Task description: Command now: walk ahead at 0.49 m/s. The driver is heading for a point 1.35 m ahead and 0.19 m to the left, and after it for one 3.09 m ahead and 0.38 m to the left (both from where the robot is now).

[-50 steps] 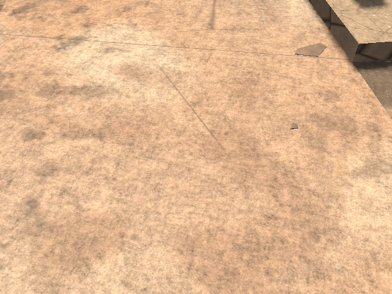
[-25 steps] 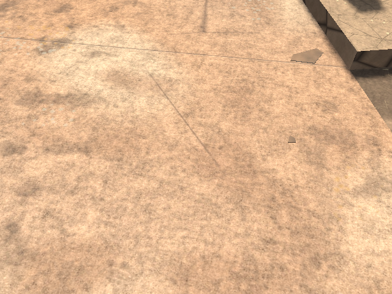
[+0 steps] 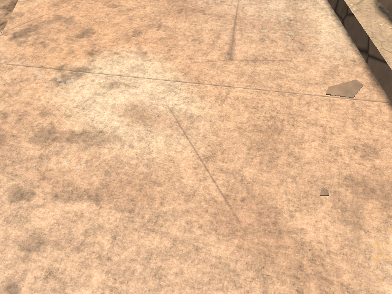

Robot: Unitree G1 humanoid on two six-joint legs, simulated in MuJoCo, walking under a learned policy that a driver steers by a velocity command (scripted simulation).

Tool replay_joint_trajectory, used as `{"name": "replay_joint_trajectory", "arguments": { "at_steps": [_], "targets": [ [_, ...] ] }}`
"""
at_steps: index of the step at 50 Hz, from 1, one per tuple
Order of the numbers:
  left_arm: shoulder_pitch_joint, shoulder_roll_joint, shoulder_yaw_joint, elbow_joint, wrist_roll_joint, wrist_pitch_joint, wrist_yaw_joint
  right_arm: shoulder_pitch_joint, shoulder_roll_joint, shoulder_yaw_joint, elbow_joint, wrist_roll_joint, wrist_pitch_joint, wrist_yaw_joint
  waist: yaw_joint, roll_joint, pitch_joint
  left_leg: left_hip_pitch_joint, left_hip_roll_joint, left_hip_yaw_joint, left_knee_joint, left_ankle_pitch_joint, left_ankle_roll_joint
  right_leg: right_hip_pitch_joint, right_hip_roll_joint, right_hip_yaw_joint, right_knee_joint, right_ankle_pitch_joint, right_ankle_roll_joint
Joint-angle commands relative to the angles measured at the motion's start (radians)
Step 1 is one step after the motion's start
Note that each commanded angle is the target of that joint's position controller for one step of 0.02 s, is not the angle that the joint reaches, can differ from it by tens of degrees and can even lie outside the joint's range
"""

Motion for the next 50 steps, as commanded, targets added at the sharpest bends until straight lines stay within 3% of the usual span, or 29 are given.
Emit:
{"name": "replay_joint_trajectory", "arguments": {
  "at_steps": [1, 6, 9, 11, 12, 13, 14, 15, 16, 17, 18, 19, 21, 23, 27, 32, 37, 39, 40, 41, 42, 43, 44, 45, 46, 48, 50],
  "targets": [
    [0.031, 0.111, 0.018, -0.031, -0.006, -0.018, 0.005, -0.090, -0.037, -0.005, -0.066, 0.004, -0.009, 0.003, -0.005, -0.072, 0.067, -0.042, 0.000, 0.020, -0.123, 0.115, -0.018, -0.026, -0.271, 0.182, -0.147, 0.161, -0.088],
    [0.118, 0.112, 0.011, 0.020, 0.007, -0.014, 0.020, -0.240, -0.029, 0.000, -0.100, 0.009, -0.014, 0.005, 0.043, -0.085, 0.086, -0.042, -0.039, 0.056, -0.286, 0.127, -0.010, 0.112, -0.289, 0.159, -0.095, 0.321, -0.085],
    [0.130, 0.128, 0.012, 0.045, 0.017, -0.009, 0.032, -0.278, -0.036, -0.002, -0.114, 0.011, -0.023, 0.004, 0.040, -0.096, 0.092, -0.013, -0.065, 0.065, -0.351, 0.037, 0.021, 0.196, -0.323, 0.162, -0.036, 0.450, -0.088],
    [0.095, 0.141, 0.014, 0.052, 0.018, -0.007, 0.037, -0.215, -0.045, -0.009, -0.096, 0.011, -0.032, -0.003, -0.004, -0.110, 0.063, 0.123, -0.110, 0.085, -0.405, -0.043, 0.056, 0.199, -0.324, 0.139, 0.055, 0.670, -0.067],
    [0.081, 0.152, 0.016, 0.057, 0.018, -0.006, 0.038, -0.119, -0.061, -0.019, -0.063, 0.010, -0.037, -0.012, -0.046, -0.116, 0.010, 0.254, -0.146, 0.097, -0.432, -0.069, 0.076, 0.191, -0.314, 0.126, 0.166, 0.803, -0.053],
    [0.064, 0.156, 0.015, 0.059, 0.014, -0.003, 0.036, 0.051, -0.086, -0.033, -0.005, 0.003, -0.047, -0.023, -0.120, -0.094, -0.082, 0.470, -0.161, 0.099, -0.486, -0.029, 0.107, 0.131, -0.280, 0.090, 0.349, 0.808, -0.033],
    [0.047, 0.137, 0.006, 0.032, 0.004, -0.007, 0.035, 0.237, -0.153, -0.054, 0.037, -0.021, -0.056, -0.036, -0.191, -0.044, -0.204, 0.750, 0.008, -0.077, -0.487, -0.106, 0.160, -0.073, -0.243, 0.065, 0.613, 0.528, -0.016],
    [0.159, 0.022, -0.018, 0.011, -0.037, -0.008, 0.024, 0.317, -0.258, -0.083, 0.051, -0.035, -0.054, -0.038, -0.150, 0.196, -0.346, 1.054, 0.322, -0.582, -0.550, -0.168, 0.312, -0.458, -0.059, -0.001, 1.020, -0.180, 0.039],
    [0.107, 0.134, 0.012, 0.028, -0.006, -0.007, 0.030, 0.270, -0.194, -0.075, 0.055, 0.012, -0.040, -0.028, -0.147, 0.068, -0.314, 0.986, 0.299, -0.692, -0.646, -0.181, 0.308, -0.561, -0.063, 0.124, 1.114, -0.306, 0.023],
    [0.009, 0.136, 0.017, -0.006, -0.002, -0.010, 0.027, 0.159, -0.152, -0.061, 0.047, 0.022, -0.040, -0.025, -0.101, 0.038, -0.146, 0.835, 0.255, -0.505, -0.667, -0.140, 0.272, -0.596, -0.119, 0.135, 1.089, -0.210, 0.018],
    [-0.043, 0.118, 0.012, -0.016, 0.001, -0.015, 0.022, 0.101, -0.101, -0.050, 0.044, 0.020, -0.048, -0.021, -0.080, -0.006, -0.077, 0.711, 0.213, -0.397, -0.702, -0.037, 0.246, -0.565, -0.151, 0.130, 1.034, -0.150, 0.018],
    [-0.057, 0.105, 0.014, -0.013, 0.011, -0.005, 0.019, 0.084, -0.073, -0.042, 0.053, 0.019, -0.055, -0.021, -0.050, -0.007, -0.033, 0.627, 0.165, -0.314, -0.726, 0.027, 0.210, -0.526, -0.177, 0.125, 0.980, -0.129, 0.023],
    [-0.028, 0.066, 0.008, 0.001, 0.030, 0.023, 0.005, 0.101, -0.036, -0.029, 0.084, 0.022, -0.067, -0.025, -0.010, 0.016, -0.018, 0.534, 0.114, -0.216, -0.764, 0.106, 0.177, -0.448, -0.190, 0.110, 0.920, -0.110, 0.043],
    [-0.049, 0.051, 0.007, -0.004, 0.034, 0.037, -0.005, 0.149, -0.053, -0.032, 0.115, 0.030, -0.080, -0.025, 0.003, 0.013, -0.002, 0.517, 0.098, -0.167, -0.789, 0.169, 0.182, -0.469, -0.197, 0.090, 0.885, -0.081, 0.057],
    [-0.237, 0.059, 0.006, -0.060, 0.030, 0.045, -0.011, 0.220, -0.066, -0.032, 0.154, 0.032, -0.080, -0.024, -0.024, 0.013, 0.057, 0.532, 0.067, -0.103, -0.835, 0.191, 0.173, -0.588, -0.225, 0.053, 0.730, 0.069, 0.085],
    [-0.424, 0.042, -0.009, -0.107, 0.017, 0.040, -0.011, 0.307, -0.072, -0.026, 0.192, 0.029, -0.079, -0.029, -0.074, 0.022, 0.074, 0.602, 0.055, -0.056, -0.828, 0.267, 0.150, -0.558, -0.194, 0.010, 0.474, 0.193, 0.086],
    [-0.514, 0.063, -0.004, -0.139, 0.017, 0.030, -0.006, 0.356, -0.085, -0.028, 0.230, 0.014, -0.069, -0.047, -0.086, 0.025, 0.096, 0.765, 0.116, -0.065, -0.761, 0.373, 0.158, -0.561, -0.167, 0.006, 0.362, 0.101, 0.043],
    [-0.452, 0.072, 0.004, -0.122, 0.017, 0.020, 0.000, 0.326, -0.097, -0.031, 0.234, 0.011, -0.066, -0.053, -0.046, 0.032, 0.068, 0.777, 0.117, -0.042, -0.665, 0.569, 0.138, -0.437, -0.126, -0.013, 0.312, 0.022, 0.010],
    [-0.352, 0.085, 0.014, -0.088, 0.018, 0.013, 0.007, 0.313, -0.106, -0.033, 0.237, 0.011, -0.063, -0.053, -0.004, 0.032, 0.017, 0.767, 0.104, -0.027, -0.549, 0.686, 0.125, -0.307, -0.091, -0.027, 0.281, 0.001, -0.009],
    [-0.181, 0.108, 0.029, -0.027, 0.026, 0.003, 0.016, 0.298, -0.103, -0.031, 0.235, 0.015, -0.060, -0.051, 0.066, 0.002, -0.073, 0.699, 0.062, 0.010, -0.357, 0.674, 0.106, -0.093, -0.076, -0.031, 0.229, 0.035, -0.037],
    [0.005, 0.183, 0.052, 0.012, 0.051, -0.006, 0.028, 0.289, -0.077, -0.021, 0.204, 0.025, -0.062, -0.048, 0.128, -0.072, -0.198, 0.491, 0.015, 0.042, -0.072, 0.376, 0.085, 0.178, -0.267, 0.178, 0.221, -0.040, -0.093],
    [0.058, 0.271, 0.074, 0.022, 0.057, -0.001, 0.025, 0.408, 0.021, -0.005, 0.193, 0.063, -0.061, -0.038, 0.077, -0.296, -0.312, 0.134, -0.180, 0.086, 0.306, -0.358, 0.040, 0.421, -0.548, 0.674, 0.110, -0.108, -0.237],
    [-0.014, 0.220, 0.067, 0.016, 0.014, 0.013, 0.017, 0.342, -0.079, -0.032, 0.201, 0.033, -0.058, -0.041, 0.065, -0.147, -0.256, 0.043, -0.146, -0.054, 0.379, -0.394, 0.057, 0.343, -0.507, 0.723, 0.042, -0.139, -0.217],
    [-0.122, 0.168, 0.052, 0.002, 0.005, 0.012, 0.014, 0.253, -0.079, -0.036, 0.171, 0.030, -0.062, -0.037, 0.023, -0.111, -0.112, 0.012, -0.096, -0.057, 0.357, -0.295, 0.062, 0.205, -0.474, 0.554, 0.026, -0.114, -0.184],
    [-0.174, 0.114, 0.039, -0.001, 0.008, 0.004, 0.010, 0.205, -0.061, -0.033, 0.163, 0.027, -0.065, -0.034, 0.002, -0.064, -0.045, 0.042, -0.064, -0.053, 0.303, -0.230, 0.060, 0.086, -0.430, 0.453, -0.009, -0.008, -0.157],
    [-0.186, 0.055, 0.021, 0.025, 0.006, -0.008, 0.016, 0.210, -0.028, -0.031, 0.170, 0.003, -0.042, -0.025, -0.054, -0.086, -0.005, 0.134, -0.027, -0.045, 0.215, -0.190, 0.042, -0.048, -0.350, 0.309, -0.051, 0.096, -0.100],
    [-0.130, 0.059, 0.019, 0.056, 0.004, -0.023, 0.019, 0.212, -0.005, -0.031, 0.172, -0.002, -0.023, -0.014, -0.068, -0.089, -0.006, 0.157, -0.028, -0.026, 0.182, -0.172, 0.026, -0.074, -0.332, 0.256, -0.070, 0.184, -0.100]
  ]
}}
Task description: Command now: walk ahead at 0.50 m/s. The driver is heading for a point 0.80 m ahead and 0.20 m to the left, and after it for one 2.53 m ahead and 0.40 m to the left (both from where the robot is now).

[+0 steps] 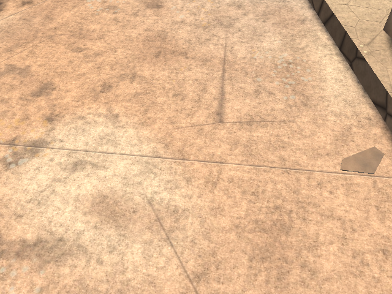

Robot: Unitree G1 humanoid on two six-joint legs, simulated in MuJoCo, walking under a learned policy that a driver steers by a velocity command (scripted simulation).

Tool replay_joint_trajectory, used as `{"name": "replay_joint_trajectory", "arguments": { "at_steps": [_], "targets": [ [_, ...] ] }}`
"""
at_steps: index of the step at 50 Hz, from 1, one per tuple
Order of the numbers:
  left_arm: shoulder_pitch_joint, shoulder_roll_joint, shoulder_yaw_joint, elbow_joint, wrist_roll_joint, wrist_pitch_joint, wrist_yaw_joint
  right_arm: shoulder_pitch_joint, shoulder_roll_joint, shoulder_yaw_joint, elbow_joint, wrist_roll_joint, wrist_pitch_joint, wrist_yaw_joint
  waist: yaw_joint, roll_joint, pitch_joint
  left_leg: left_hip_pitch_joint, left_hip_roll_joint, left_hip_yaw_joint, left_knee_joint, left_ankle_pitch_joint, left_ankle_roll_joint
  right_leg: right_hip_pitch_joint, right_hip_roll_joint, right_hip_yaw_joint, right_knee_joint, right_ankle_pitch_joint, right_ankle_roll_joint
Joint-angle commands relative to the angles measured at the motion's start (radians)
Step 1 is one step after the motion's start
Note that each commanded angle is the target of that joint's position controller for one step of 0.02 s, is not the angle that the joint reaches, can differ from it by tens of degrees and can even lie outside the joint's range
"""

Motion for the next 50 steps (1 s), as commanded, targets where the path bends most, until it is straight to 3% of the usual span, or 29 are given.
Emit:
{"name": "replay_joint_trajectory", "arguments": {
  "at_steps": [1, 3, 7, 14, 17, 18, 19, 20, 21, 22, 23, 24, 25, 27, 29, 31, 34, 37, 42, 45, 47, 48, 49, 50],
  "targets": [
    [0.093, 0.067, 0.007, 0.006, -0.009, -0.029, 0.005, 0.076, -0.021, -0.008, -0.022, -0.013, 0.020, 0.014, -0.026, -0.075, -0.025, -0.110, 0.053, -0.016, -0.027, 0.058, -0.020, 0.081, -0.272, 0.266, -0.250, 0.190, -0.117],
    [0.127, 0.086, 0.009, 0.020, -0.008, -0.030, 0.006, -0.013, -0.028, -0.008, -0.052, -0.012, 0.029, 0.018, -0.018, -0.074, 0.008, -0.179, 0.070, 0.000, -0.091, 0.128, -0.036, 0.084, -0.261, 0.238, -0.283, 0.172, -0.117],
    [0.196, 0.077, 0.000, 0.042, -0.007, -0.026, 0.006, -0.187, -0.030, -0.002, -0.107, 0.000, 0.029, 0.021, 0.020, -0.076, 0.044, -0.241, 0.073, 0.030, -0.289, 0.255, -0.058, 0.129, -0.235, 0.190, -0.301, 0.229, -0.102],
    [0.306, 0.085, -0.002, 0.091, 0.006, -0.020, 0.020, -0.370, -0.033, 0.008, -0.169, 0.007, 0.018, 0.018, 0.072, -0.091, 0.069, -0.236, 0.029, 0.066, -0.509, 0.267, -0.026, 0.306, -0.274, 0.163, -0.247, 0.370, -0.106],
    [0.280, 0.102, 0.004, 0.099, 0.013, -0.016, 0.029, -0.340, -0.046, 0.000, -0.172, 0.008, 0.005, 0.014, 0.037, -0.095, 0.055, -0.141, -0.006, 0.081, -0.575, 0.163, 0.017, 0.353, -0.294, 0.143, -0.152, 0.567, -0.089],
    [0.263, 0.111, 0.006, 0.099, 0.013, -0.015, 0.030, -0.269, -0.056, -0.008, -0.150, 0.007, 0.000, 0.008, 0.005, -0.102, 0.018, -0.033, -0.039, 0.097, -0.598, 0.131, 0.035, 0.345, -0.286, 0.128, -0.068, 0.706, -0.075],
    [0.245, 0.116, 0.008, 0.100, 0.008, -0.012, 0.028, -0.126, -0.069, -0.019, -0.101, 0.003, -0.009, 0.000, -0.057, -0.082, -0.051, 0.138, -0.074, 0.116, -0.660, 0.157, 0.058, 0.317, -0.258, 0.100, 0.092, 0.778, -0.058],
    [0.235, 0.102, 0.002, 0.088, 0.002, -0.012, 0.025, 0.056, -0.115, -0.039, -0.044, -0.013, -0.020, -0.011, -0.121, -0.050, -0.155, 0.398, -0.013, 0.046, -0.669, 0.163, 0.095, 0.170, -0.216, 0.072, 0.310, 0.637, -0.037],
    [0.279, 0.026, -0.018, 0.049, -0.031, -0.014, 0.015, 0.205, -0.219, -0.065, -0.026, -0.037, -0.024, -0.020, -0.134, 0.118, -0.301, 0.693, 0.278, -0.347, -0.715, 0.032, 0.187, -0.140, -0.102, 0.005, 0.676, 0.187, 0.008],
    [0.315, 0.054, -0.001, 0.059, -0.028, -0.013, 0.012, 0.178, -0.231, -0.070, -0.023, -0.007, -0.007, -0.007, -0.103, 0.191, -0.357, 0.734, 0.392, -0.687, -0.861, 0.024, 0.265, -0.326, 0.020, 0.089, 0.899, -0.353, 0.011],
    [0.229, 0.093, 0.012, 0.044, -0.009, -0.007, 0.013, 0.056, -0.186, -0.058, -0.040, 0.016, 0.000, -0.002, -0.057, 0.072, -0.200, 0.599, 0.346, -0.545, -0.872, -0.031, 0.233, -0.399, -0.059, 0.153, 0.935, -0.271, -0.001],
    [0.155, 0.076, 0.008, 0.025, -0.003, -0.012, 0.007, -0.025, -0.117, -0.040, -0.055, 0.020, -0.006, 0.002, -0.038, 0.015, -0.093, 0.452, 0.307, -0.422, -0.909, 0.004, 0.207, -0.397, -0.095, 0.152, 0.891, -0.188, -0.001],
    [0.132, 0.052, 0.008, 0.023, -0.001, -0.009, 0.004, -0.062, -0.075, -0.027, -0.053, 0.016, -0.012, 0.002, -0.004, -0.002, -0.034, 0.348, 0.255, -0.327, -0.946, 0.065, 0.165, -0.357, -0.129, 0.147, 0.821, -0.139, 0.002],
    [0.158, 0.021, 0.005, 0.032, 0.023, 0.016, -0.006, -0.043, -0.029, -0.010, -0.024, 0.016, -0.026, -0.007, 0.039, 0.025, -0.016, 0.252, 0.191, -0.209, -0.974, 0.186, 0.125, -0.273, -0.152, 0.140, 0.745, -0.106, 0.022],
    [0.142, 0.016, 0.007, 0.023, 0.025, 0.033, -0.014, 0.017, -0.052, -0.012, 0.002, 0.017, -0.040, -0.010, 0.049, 0.024, -0.017, 0.248, 0.175, -0.161, -0.984, 0.291, 0.131, -0.282, -0.152, 0.120, 0.715, -0.080, 0.038],
    [0.061, 0.023, 0.008, -0.008, 0.024, 0.043, -0.018, 0.054, -0.077, -0.014, 0.015, 0.018, -0.043, -0.011, 0.045, 0.023, 0.008, 0.256, 0.166, -0.130, -1.011, 0.295, 0.136, -0.350, -0.167, 0.105, 0.656, -0.018, 0.055],
    [-0.080, 0.034, 0.006, -0.056, 0.016, 0.047, -0.021, 0.112, -0.071, -0.007, 0.028, 0.018, -0.041, -0.011, 0.015, 0.023, 0.042, 0.299, 0.150, -0.101, -1.032, 0.332, 0.130, -0.433, -0.178, 0.085, 0.519, 0.080, 0.077],
    [-0.186, 0.021, -0.004, -0.091, 0.008, 0.043, -0.023, 0.163, -0.070, -0.003, 0.041, 0.017, -0.041, -0.013, -0.013, 0.029, 0.049, 0.340, 0.137, -0.066, -1.027, 0.404, 0.117, -0.417, -0.157, 0.058, 0.364, 0.153, 0.081],
    [-0.316, 0.030, -0.008, -0.140, 0.005, 0.034, -0.021, 0.251, -0.072, -0.001, 0.077, 0.008, -0.036, -0.024, -0.054, 0.036, 0.068, 0.487, 0.173, -0.067, -0.977, 0.523, 0.128, -0.424, -0.125, 0.037, 0.226, 0.136, 0.054],
    [-0.301, 0.048, -0.002, -0.155, 0.002, 0.017, -0.018, 0.228, -0.097, -0.008, 0.079, -0.001, -0.029, -0.033, -0.023, 0.039, 0.058, 0.543, 0.196, -0.093, -0.884, 0.688, 0.124, -0.361, -0.097, 0.043, 0.162, 0.034, 0.026],
    [-0.111, 0.075, 0.015, -0.098, 0.003, 0.000, -0.004, 0.177, -0.117, -0.014, 0.069, 0.002, -0.027, -0.029, 0.063, 0.035, -0.034, 0.493, 0.159, -0.071, -0.682, 0.883, 0.092, -0.089, -0.036, 0.018, 0.077, 0.005, -0.003],
    [0.066, 0.115, 0.032, -0.046, 0.018, -0.013, 0.008, 0.160, -0.105, -0.010, 0.059, 0.012, -0.028, -0.024, 0.132, -0.001, -0.138, 0.364, 0.109, -0.041, -0.480, 0.775, 0.071, 0.174, -0.079, 0.060, 0.046, 0.051, -0.032],
    [0.222, 0.221, 0.058, -0.033, 0.048, -0.021, 0.022, 0.184, -0.037, 0.008, 0.016, 0.041, -0.031, -0.017, 0.160, -0.134, -0.295, 0.096, 0.016, 0.010, -0.153, 0.377, 0.037, 0.474, -0.358, 0.379, 0.016, -0.066, -0.096],
    [0.212, 0.262, 0.068, -0.037, 0.040, -0.007, 0.011, 0.282, -0.001, 0.007, 0.023, 0.058, -0.022, -0.021, 0.111, -0.271, -0.385, -0.137, -0.111, 0.009, 0.093, -0.249, 0.023, 0.584, -0.539, 0.726, -0.103, -0.073, -0.182]
  ]
}}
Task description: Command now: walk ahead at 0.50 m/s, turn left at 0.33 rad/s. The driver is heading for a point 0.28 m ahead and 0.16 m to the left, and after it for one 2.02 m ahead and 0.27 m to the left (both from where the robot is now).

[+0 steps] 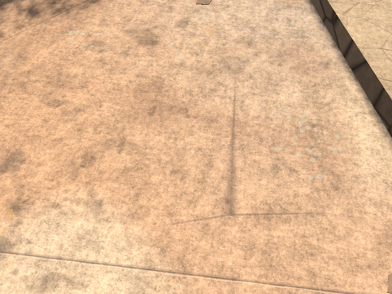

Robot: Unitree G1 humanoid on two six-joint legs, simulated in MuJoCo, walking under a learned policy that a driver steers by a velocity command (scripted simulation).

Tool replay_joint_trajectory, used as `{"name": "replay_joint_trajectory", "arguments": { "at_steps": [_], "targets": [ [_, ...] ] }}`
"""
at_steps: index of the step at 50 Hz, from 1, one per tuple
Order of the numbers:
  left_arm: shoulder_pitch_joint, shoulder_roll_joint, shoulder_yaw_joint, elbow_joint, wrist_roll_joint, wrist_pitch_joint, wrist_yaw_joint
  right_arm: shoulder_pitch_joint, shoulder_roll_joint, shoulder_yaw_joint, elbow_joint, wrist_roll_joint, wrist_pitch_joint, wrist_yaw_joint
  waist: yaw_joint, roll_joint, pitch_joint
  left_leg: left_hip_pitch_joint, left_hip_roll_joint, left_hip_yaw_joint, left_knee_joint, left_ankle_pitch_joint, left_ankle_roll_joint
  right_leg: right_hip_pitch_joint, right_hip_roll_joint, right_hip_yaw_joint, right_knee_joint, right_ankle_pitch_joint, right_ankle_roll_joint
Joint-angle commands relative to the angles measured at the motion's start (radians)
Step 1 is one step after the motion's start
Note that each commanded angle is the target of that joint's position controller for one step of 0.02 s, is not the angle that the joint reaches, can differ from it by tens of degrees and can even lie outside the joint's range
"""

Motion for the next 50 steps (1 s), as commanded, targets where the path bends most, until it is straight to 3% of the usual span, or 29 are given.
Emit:
{"name": "replay_joint_trajectory", "arguments": {
  "at_steps": [1, 2, 3, 4, 6, 8, 12, 16, 19, 21, 22, 23, 24, 25, 27, 28, 29, 31, 33, 38, 42, 45, 48, 49, 50],
  "targets": [
    [0.356, 0.211, 0.065, 0.046, -0.009, 0.013, 0.009, 0.023, -0.134, -0.034, -0.074, 0.005, 0.002, -0.005, 0.136, -0.080, -0.260, -0.580, 0.040, -0.080, 0.619, 0.023, 0.047, 0.645, -0.411, 0.628, -0.276, -0.227, -0.157],
    [0.261, 0.144, 0.046, 0.030, -0.018, 0.010, 0.007, -0.046, -0.118, -0.035, -0.094, -0.002, 0.002, 0.002, 0.109, -0.045, -0.129, -0.580, 0.075, -0.080, 0.586, 0.119, 0.045, 0.487, -0.371, 0.481, -0.319, -0.216, -0.123],
    [0.219, 0.108, 0.036, 0.028, -0.016, 0.004, 0.006, -0.070, -0.090, -0.034, -0.099, -0.005, 0.006, 0.007, 0.086, -0.042, -0.071, -0.551, 0.105, -0.073, 0.548, 0.171, 0.042, 0.387, -0.327, 0.374, -0.356, -0.155, -0.090],
    [0.220, 0.088, 0.030, 0.038, -0.020, -0.002, 0.011, -0.074, -0.082, -0.038, -0.100, -0.019, 0.018, 0.014, 0.067, -0.064, -0.040, -0.524, 0.121, -0.068, 0.524, 0.192, 0.035, 0.324, -0.294, 0.289, -0.373, -0.092, -0.066],
    [0.262, 0.070, 0.023, 0.061, -0.026, -0.016, 0.019, -0.066, -0.055, -0.039, -0.107, -0.028, 0.044, 0.029, 0.043, -0.081, -0.034, -0.500, 0.128, -0.054, 0.513, 0.221, 0.021, 0.280, -0.268, 0.191, -0.392, 0.000, -0.050],
    [0.300, 0.090, 0.027, 0.076, -0.031, -0.030, 0.021, -0.117, -0.048, -0.040, -0.134, -0.029, 0.058, 0.037, 0.034, -0.077, -0.020, -0.559, 0.138, -0.043, 0.499, 0.276, 0.012, 0.290, -0.263, 0.119, -0.406, 0.077, -0.051],
    [0.326, 0.095, 0.022, 0.085, -0.027, -0.033, 0.030, -0.236, -0.044, -0.033, -0.191, -0.027, 0.065, 0.042, 0.024, -0.081, 0.016, -0.584, 0.121, 0.019, 0.313, 0.392, -0.015, 0.279, -0.229, -0.055, -0.343, 0.511, -0.051],
    [0.350, 0.133, 0.026, 0.088, -0.032, -0.020, 0.042, -0.347, -0.037, -0.016, -0.236, -0.026, 0.063, 0.052, 0.058, -0.104, -0.005, -0.469, 0.072, 0.103, 0.050, 0.495, -0.003, 0.320, -0.218, -0.142, -0.278, 0.603, -0.041],
    [0.356, 0.158, 0.037, 0.089, -0.033, 0.000, 0.055, -0.319, -0.077, -0.025, -0.248, -0.039, 0.062, 0.052, 0.045, -0.124, -0.044, -0.409, 0.041, 0.117, -0.005, 0.398, 0.035, 0.402, -0.255, -0.147, -0.150, 0.717, -0.034],
    [0.344, 0.175, 0.048, 0.078, -0.034, 0.020, 0.061, -0.231, -0.108, -0.040, -0.230, -0.044, 0.052, 0.046, 0.014, -0.115, -0.096, -0.323, -0.002, 0.119, -0.066, 0.327, 0.073, 0.433, -0.263, -0.146, 0.043, 0.748, -0.023],
    [0.334, 0.183, 0.052, 0.070, -0.037, 0.031, 0.057, -0.147, -0.127, -0.051, -0.207, -0.048, 0.038, 0.038, -0.027, -0.067, -0.146, -0.216, -0.021, 0.109, -0.170, 0.409, 0.096, 0.405, -0.243, -0.159, 0.229, 0.640, 0.006],
    [0.368, 0.184, 0.054, 0.049, -0.038, 0.036, 0.052, -0.095, -0.218, -0.075, -0.207, -0.052, 0.023, 0.025, -0.047, 0.060, -0.214, -0.039, 0.118, -0.068, -0.202, 0.802, 0.142, 0.245, -0.184, -0.166, 0.501, 0.281, 0.057],
    [0.470, 0.077, 0.034, 0.008, -0.044, 0.050, 0.043, -0.135, -0.327, -0.102, -0.230, -0.036, 0.035, 0.017, 0.051, 0.231, -0.307, 0.201, 0.412, -0.441, -0.124, 1.386, 0.338, -0.081, 0.012, -0.111, 0.842, -0.585, 0.108],
    [0.418, 0.119, 0.036, 0.004, -0.024, 0.064, 0.040, -0.091, -0.310, -0.101, -0.248, 0.008, 0.057, 0.012, -0.006, 0.085, -0.399, 0.160, 0.429, -0.499, -0.218, 1.166, 0.378, -0.113, -0.003, 0.078, 0.878, -0.540, 0.108],
    [0.313, 0.104, 0.033, -0.008, -0.025, 0.070, 0.040, -0.243, -0.187, -0.065, -0.270, 0.005, 0.075, -0.001, 0.039, 0.005, -0.159, -0.097, 0.342, -0.355, -0.335, 0.788, 0.297, -0.140, -0.062, 0.098, 0.776, -0.377, 0.103],
    [0.297, 0.116, 0.038, -0.011, -0.012, 0.077, 0.042, -0.273, -0.151, -0.054, -0.269, 0.005, 0.076, -0.005, 0.061, 0.013, -0.110, -0.166, 0.289, -0.300, -0.361, 0.737, 0.247, -0.112, -0.078, 0.103, 0.702, -0.327, 0.100],
    [0.327, 0.118, 0.040, -0.002, 0.000, 0.093, 0.043, -0.286, -0.129, -0.047, -0.270, 0.003, 0.074, -0.008, 0.079, 0.035, -0.111, -0.216, 0.256, -0.255, -0.376, 0.718, 0.221, -0.057, -0.079, 0.100, 0.662, -0.294, 0.100],
    [0.360, 0.100, 0.037, 0.014, -0.006, 0.115, 0.040, -0.272, -0.141, -0.044, -0.265, -0.014, 0.061, -0.004, 0.090, 0.029, -0.146, -0.233, 0.229, -0.219, -0.380, 0.755, 0.200, -0.003, -0.057, 0.095, 0.629, -0.262, 0.096],
    [0.355, 0.093, 0.035, 0.017, -0.014, 0.125, 0.038, -0.264, -0.161, -0.046, -0.260, -0.017, 0.052, 0.000, 0.091, 0.035, -0.160, -0.223, 0.220, -0.208, -0.395, 0.706, 0.182, 0.000, -0.052, 0.103, 0.574, -0.240, 0.098],
    [0.276, 0.110, 0.038, 0.009, -0.016, 0.143, 0.040, -0.247, -0.160, -0.037, -0.243, -0.018, 0.065, -0.003, 0.058, 0.087, -0.124, -0.196, 0.210, -0.251, -0.469, 0.298, 0.141, -0.017, -0.050, 0.115, 0.395, -0.230, 0.107],
    [0.270, 0.100, 0.032, 0.019, -0.025, 0.142, 0.044, -0.245, -0.163, -0.033, -0.226, -0.023, 0.075, -0.007, 0.051, 0.101, -0.096, -0.211, 0.212, -0.279, -0.489, 0.144, 0.135, 0.062, -0.022, 0.102, 0.240, -0.284, 0.093],
    [0.334, 0.098, 0.027, 0.042, -0.016, 0.123, 0.033, -0.200, -0.184, -0.040, -0.193, -0.017, 0.088, -0.008, 0.058, 0.123, -0.105, -0.230, 0.224, -0.329, -0.539, -0.097, 0.150, 0.154, 0.020, 0.046, 0.147, -0.374, 0.067],
    [0.460, 0.058, 0.015, 0.096, -0.019, 0.102, 0.033, -0.243, -0.184, -0.048, -0.191, 0.003, 0.105, -0.012, 0.124, 0.073, -0.033, -0.361, 0.185, -0.302, -0.534, -0.195, 0.112, 0.354, 0.047, 0.002, -0.151, -0.276, -0.004],
    [0.513, 0.066, 0.013, 0.121, -0.012, 0.094, 0.039, -0.275, -0.155, -0.045, -0.204, 0.006, 0.104, -0.012, 0.142, 0.031, 0.013, -0.447, 0.132, -0.251, -0.463, -0.170, 0.062, 0.439, 0.021, 0.048, -0.289, -0.289, -0.040],
    [0.562, 0.114, 0.018, 0.133, -0.002, 0.081, 0.049, -0.280, -0.088, -0.032, -0.220, 0.015, 0.097, -0.008, 0.140, -0.157, -0.014, -0.584, 0.050, -0.146, -0.188, -0.141, 0.023, 0.548, -0.174, 0.308, -0.413, -0.485, -0.082]
  ]
}}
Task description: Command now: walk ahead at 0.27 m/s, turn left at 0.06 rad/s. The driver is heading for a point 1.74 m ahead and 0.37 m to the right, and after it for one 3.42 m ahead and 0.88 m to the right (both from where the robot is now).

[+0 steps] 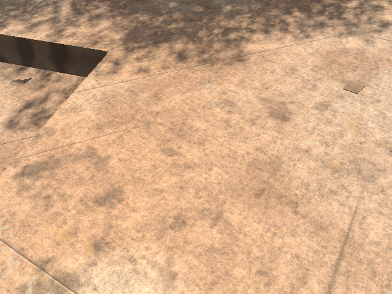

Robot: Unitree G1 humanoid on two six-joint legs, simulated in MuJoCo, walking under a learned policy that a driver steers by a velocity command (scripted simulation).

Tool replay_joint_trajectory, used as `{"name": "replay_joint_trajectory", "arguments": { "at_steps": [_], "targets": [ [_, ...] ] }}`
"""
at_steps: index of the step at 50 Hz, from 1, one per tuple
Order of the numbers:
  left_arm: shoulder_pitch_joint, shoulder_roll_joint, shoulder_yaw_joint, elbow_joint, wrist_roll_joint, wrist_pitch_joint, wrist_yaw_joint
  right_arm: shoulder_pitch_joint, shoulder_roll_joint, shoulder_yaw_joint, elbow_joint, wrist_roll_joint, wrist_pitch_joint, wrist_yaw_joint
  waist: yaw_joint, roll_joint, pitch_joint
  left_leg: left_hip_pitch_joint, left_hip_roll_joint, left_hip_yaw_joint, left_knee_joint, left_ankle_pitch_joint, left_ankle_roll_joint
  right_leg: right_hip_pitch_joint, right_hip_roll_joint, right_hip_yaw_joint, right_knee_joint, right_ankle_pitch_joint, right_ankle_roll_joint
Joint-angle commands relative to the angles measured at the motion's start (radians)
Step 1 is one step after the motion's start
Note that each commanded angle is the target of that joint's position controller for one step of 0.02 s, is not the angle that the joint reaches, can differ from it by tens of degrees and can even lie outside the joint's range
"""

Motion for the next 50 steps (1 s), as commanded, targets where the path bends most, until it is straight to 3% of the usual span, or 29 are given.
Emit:
{"name": "replay_joint_trajectory", "arguments": {
  "at_steps": [1, 2, 3, 4, 6, 8, 10, 14, 15, 17, 18, 19, 20, 21, 22, 23, 25, 27, 29, 30, 32, 33, 34, 35, 39, 50],
  "targets": [
    [0.188, 0.180, 0.032, 0.030, -0.007, -0.029, 0.011, -0.120, -0.034, -0.007, -0.101, 0.012, -0.028, 0.005, 0.061, -0.259, 0.183, -0.461, 0.002, 0.022, 0.260, -0.256, -0.043, 0.168, -0.405, 0.557, -0.425, -0.409, -0.155],
    [0.124, 0.161, 0.032, 0.028, -0.010, -0.037, 0.012, -0.162, -0.099, -0.021, -0.109, -0.025, -0.039, 0.020, 0.024, -0.112, 0.264, -0.448, 0.077, -0.063, 0.350, -0.129, -0.046, 0.048, -0.386, 0.529, -0.436, -0.377, -0.161],
    [0.063, 0.143, 0.028, 0.017, -0.013, -0.052, 0.010, -0.118, -0.093, -0.024, -0.091, -0.025, -0.050, 0.039, -0.024, -0.103, 0.231, -0.418, 0.081, -0.074, 0.391, -0.065, -0.049, 0.046, -0.335, 0.455, -0.423, -0.280, -0.127],
    [0.041, 0.128, 0.026, 0.017, -0.012, -0.064, 0.004, -0.065, -0.098, -0.027, -0.058, -0.030, -0.056, 0.047, -0.044, -0.091, 0.199, -0.389, 0.080, -0.061, 0.431, -0.041, -0.058, 0.072, -0.282, 0.359, -0.397, -0.136, -0.096],
    [0.072, 0.087, 0.016, 0.033, -0.014, -0.082, 0.000, -0.030, -0.075, -0.024, -0.022, -0.043, -0.058, 0.050, -0.038, -0.097, 0.159, -0.342, 0.088, -0.015, 0.492, -0.021, -0.078, 0.077, -0.216, 0.224, -0.340, 0.097, -0.084],
    [0.128, 0.059, 0.005, 0.061, -0.010, -0.090, -0.002, -0.087, -0.038, -0.012, -0.034, -0.036, -0.058, 0.042, -0.012, -0.111, 0.167, -0.327, 0.104, 0.021, 0.455, -0.012, -0.098, 0.076, -0.201, 0.159, -0.284, 0.388, -0.093],
    [0.161, 0.057, -0.002, 0.078, -0.003, -0.090, 0.001, -0.146, -0.010, 0.002, -0.047, -0.029, -0.058, 0.031, 0.013, -0.130, 0.155, -0.270, 0.103, 0.053, 0.365, -0.017, -0.109, 0.079, -0.188, 0.101, -0.202, 0.702, -0.092],
    [0.199, 0.082, -0.006, 0.097, 0.002, -0.077, 0.005, -0.160, -0.018, 0.012, -0.040, -0.008, -0.058, 0.013, 0.045, -0.176, 0.109, -0.125, 0.071, 0.085, 0.212, -0.042, -0.077, 0.101, -0.194, 0.097, -0.081, 0.923, -0.082],
    [0.190, 0.085, -0.008, 0.098, 0.000, -0.074, 0.006, -0.134, -0.025, 0.011, -0.029, -0.005, -0.060, 0.008, 0.036, -0.177, 0.103, -0.078, 0.065, 0.082, 0.165, -0.025, -0.065, 0.101, -0.198, 0.109, -0.057, 0.919, -0.076],
    [0.158, 0.090, -0.008, 0.100, -0.012, -0.073, 0.006, -0.016, -0.047, 0.006, 0.013, -0.011, -0.077, -0.005, -0.031, -0.121, 0.071, 0.134, 0.089, 0.037, -0.034, 0.180, -0.042, 0.049, -0.175, 0.103, 0.049, 0.851, -0.023],
    [0.162, 0.078, -0.013, 0.085, -0.016, -0.079, 0.005, 0.090, -0.119, -0.011, 0.038, -0.022, -0.091, -0.012, -0.054, -0.058, -0.015, 0.328, 0.215, -0.071, 0.000, 0.456, -0.024, -0.041, -0.147, 0.083, 0.138, 0.647, 0.014],
    [0.267, -0.008, -0.033, 0.091, -0.045, -0.073, 0.006, 0.172, -0.184, -0.024, 0.061, -0.026, -0.087, -0.014, -0.037, 0.120, -0.135, 0.547, 0.418, -0.256, 0.083, 0.832, 0.109, -0.205, -0.062, 0.017, 0.300, 0.165, 0.047],
    [0.233, 0.022, -0.023, 0.106, -0.049, -0.048, 0.015, 0.190, -0.128, -0.011, 0.069, -0.001, -0.079, -0.009, -0.080, 0.157, -0.184, 0.444, 0.498, -0.350, 0.011, 0.818, 0.205, -0.172, -0.008, 0.013, 0.420, -0.222, 0.053],
    [0.151, 0.041, -0.013, 0.087, -0.029, -0.032, 0.015, 0.127, -0.101, 0.001, 0.062, 0.001, -0.077, -0.007, -0.057, 0.122, -0.076, 0.332, 0.464, -0.334, -0.049, 0.624, 0.199, -0.208, -0.014, 0.043, 0.488, -0.278, 0.051],
    [0.100, 0.021, -0.014, 0.081, -0.009, -0.024, 0.009, 0.048, -0.078, 0.012, 0.047, -0.005, -0.072, -0.011, -0.035, 0.092, 0.000, 0.228, 0.424, -0.296, -0.098, 0.462, 0.168, -0.214, -0.026, 0.057, 0.494, -0.235, 0.051],
    [0.079, 0.004, -0.016, 0.081, -0.003, -0.016, 0.003, -0.003, -0.058, 0.023, 0.039, -0.011, -0.068, -0.019, -0.009, 0.089, 0.049, 0.143, 0.385, -0.247, -0.139, 0.376, 0.132, -0.192, -0.044, 0.065, 0.451, -0.175, 0.054],
    [0.116, -0.027, -0.024, 0.106, -0.001, -0.004, 0.001, -0.056, -0.043, 0.033, 0.040, -0.015, -0.062, -0.027, 0.034, 0.112, 0.073, 0.050, 0.312, -0.162, -0.168, 0.289, 0.081, -0.107, -0.043, 0.046, 0.339, -0.094, 0.069],
    [0.132, -0.022, -0.025, 0.126, -0.008, 0.003, 0.007, -0.042, -0.046, 0.036, 0.055, -0.015, -0.063, -0.026, 0.033, 0.108, 0.048, 0.053, 0.292, -0.140, -0.160, 0.235, 0.072, -0.060, -0.028, 0.025, 0.245, -0.041, 0.077],
    [0.129, -0.024, -0.028, 0.139, -0.010, 0.009, 0.011, -0.047, -0.059, 0.034, 0.066, -0.004, -0.058, -0.023, 0.042, 0.099, 0.050, 0.006, 0.278, -0.135, -0.162, 0.046, 0.056, 0.010, -0.026, 0.007, 0.121, 0.090, 0.072],
    [0.122, -0.024, -0.031, 0.144, -0.006, 0.009, 0.010, -0.054, -0.063, 0.033, 0.069, 0.003, -0.052, -0.021, 0.046, 0.088, 0.067, -0.041, 0.264, -0.135, -0.169, -0.098, 0.032, 0.056, -0.028, 0.005, 0.047, 0.180, 0.066],
    [0.073, 0.016, -0.033, 0.120, 0.011, 0.000, 0.010, -0.034, -0.056, 0.030, 0.078, 0.004, -0.043, -0.015, 0.022, 0.053, 0.131, -0.112, 0.233, -0.146, -0.186, -0.281, -0.033, 0.066, -0.099, 0.092, -0.064, 0.206, 0.054],
    [0.050, 0.048, -0.029, 0.120, -0.001, -0.005, 0.009, -0.009, -0.040, 0.028, 0.083, 0.010, -0.035, -0.012, -0.009, -0.012, 0.183, -0.066, 0.189, -0.114, -0.190, -0.224, -0.049, -0.058, -0.108, 0.118, -0.072, 0.120, 0.042],
    [0.034, 0.038, -0.030, 0.127, -0.011, -0.011, 0.007, 0.009, -0.024, 0.032, 0.097, 0.004, -0.033, -0.011, -0.014, -0.067, 0.198, 0.026, 0.178, -0.096, -0.154, -0.131, -0.052, -0.134, -0.107, 0.124, -0.100, 0.088, 0.040],
    [0.020, 0.020, -0.035, 0.129, -0.014, -0.018, 0.007, 0.031, -0.017, 0.034, 0.110, -0.003, -0.035, -0.011, -0.022, -0.085, 0.182, 0.092, 0.178, -0.090, -0.120, -0.051, -0.049, -0.151, -0.110, 0.126, -0.120, 0.112, 0.043],
    [0.014, 0.016, -0.036, 0.136, -0.020, -0.034, 0.012, 0.061, -0.026, 0.034, 0.140, -0.007, -0.050, -0.012, -0.022, -0.046, 0.113, 0.152, 0.188, -0.088, -0.094, 0.067, -0.042, -0.072, -0.111, 0.119, -0.123, 0.226, 0.040],
    [0.033, 0.011, -0.042, 0.163, -0.020, -0.030, 0.015, 0.090, -0.005, 0.045, 0.186, -0.005, -0.049, -0.021, -0.014, -0.007, 0.117, 0.155, 0.192, -0.080, -0.089, 0.116, -0.051, -0.040, -0.110, 0.107, -0.118, 0.274, 0.033]
  ]
}}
